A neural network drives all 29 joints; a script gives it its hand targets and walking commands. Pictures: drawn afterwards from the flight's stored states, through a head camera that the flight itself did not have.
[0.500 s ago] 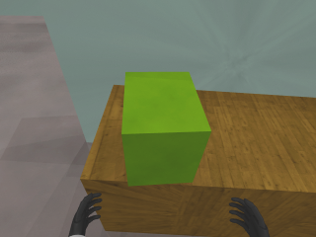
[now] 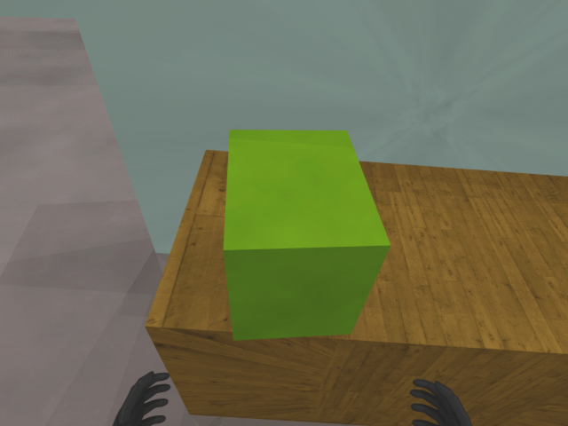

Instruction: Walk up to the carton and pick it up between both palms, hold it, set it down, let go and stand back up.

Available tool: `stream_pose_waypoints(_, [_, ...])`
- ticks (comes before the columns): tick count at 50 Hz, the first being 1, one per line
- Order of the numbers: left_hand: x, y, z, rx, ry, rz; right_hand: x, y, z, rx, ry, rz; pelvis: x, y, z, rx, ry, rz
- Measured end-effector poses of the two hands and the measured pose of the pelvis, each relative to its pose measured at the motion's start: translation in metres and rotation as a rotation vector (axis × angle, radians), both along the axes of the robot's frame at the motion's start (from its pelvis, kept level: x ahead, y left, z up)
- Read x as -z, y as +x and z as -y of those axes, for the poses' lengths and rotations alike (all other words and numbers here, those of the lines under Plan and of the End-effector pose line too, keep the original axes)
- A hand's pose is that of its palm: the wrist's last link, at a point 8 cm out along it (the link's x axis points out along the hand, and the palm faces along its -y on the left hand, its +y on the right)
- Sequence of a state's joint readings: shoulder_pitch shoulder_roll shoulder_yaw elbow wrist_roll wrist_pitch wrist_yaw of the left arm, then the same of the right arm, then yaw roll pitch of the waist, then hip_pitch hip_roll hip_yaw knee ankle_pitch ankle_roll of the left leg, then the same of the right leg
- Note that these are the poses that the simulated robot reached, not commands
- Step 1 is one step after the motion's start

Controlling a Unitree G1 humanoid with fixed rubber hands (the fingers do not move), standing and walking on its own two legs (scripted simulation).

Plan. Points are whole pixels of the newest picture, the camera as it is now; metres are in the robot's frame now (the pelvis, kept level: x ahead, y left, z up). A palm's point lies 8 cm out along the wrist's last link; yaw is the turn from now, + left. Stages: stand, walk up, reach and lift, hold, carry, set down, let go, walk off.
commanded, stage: set down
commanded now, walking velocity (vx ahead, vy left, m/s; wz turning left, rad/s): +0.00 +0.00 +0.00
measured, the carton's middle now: (291, 233) +0.48 +0.00 -0.02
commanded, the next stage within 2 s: let go in 0.68 s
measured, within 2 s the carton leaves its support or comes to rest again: neither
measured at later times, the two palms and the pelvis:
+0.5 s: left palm out of the picture +0.14 +0.22 -0.07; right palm out of the picture +0.14 -0.22 -0.07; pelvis -0.01 +0.01 +0.00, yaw +0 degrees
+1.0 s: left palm out of the picture +0.15 +0.24 -0.08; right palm out of the picture +0.14 -0.21 -0.08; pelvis -0.01 +0.02 +0.00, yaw +0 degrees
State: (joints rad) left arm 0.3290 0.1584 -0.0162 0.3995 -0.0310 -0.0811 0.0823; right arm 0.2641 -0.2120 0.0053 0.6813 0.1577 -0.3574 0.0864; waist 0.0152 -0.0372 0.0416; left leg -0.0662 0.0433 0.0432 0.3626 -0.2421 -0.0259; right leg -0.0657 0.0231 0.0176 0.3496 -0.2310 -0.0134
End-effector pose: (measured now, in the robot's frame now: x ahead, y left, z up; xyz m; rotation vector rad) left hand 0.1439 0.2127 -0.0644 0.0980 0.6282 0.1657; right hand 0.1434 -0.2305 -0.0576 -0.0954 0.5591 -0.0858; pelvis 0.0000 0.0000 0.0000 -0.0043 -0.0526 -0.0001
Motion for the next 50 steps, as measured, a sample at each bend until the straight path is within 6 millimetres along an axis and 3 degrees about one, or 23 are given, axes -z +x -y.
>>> stream_pose_waypoints(24, [0.007,-0.006,-0.011,0.016,0.007,-0.127,0.012,-0.001,-0.013,-0.026,-0.039,-0.083,0.000,-0.013,-0.005,-0.001,0.002,0.023])
stream_pose_waypoints(50, [0.020,0.006,-0.029,0.058,0.027,-0.224,0.026,-0.003,-0.023,-0.015,-0.067,-0.160,0.001,-0.010,-0.015,0.006,-0.005,0.021])
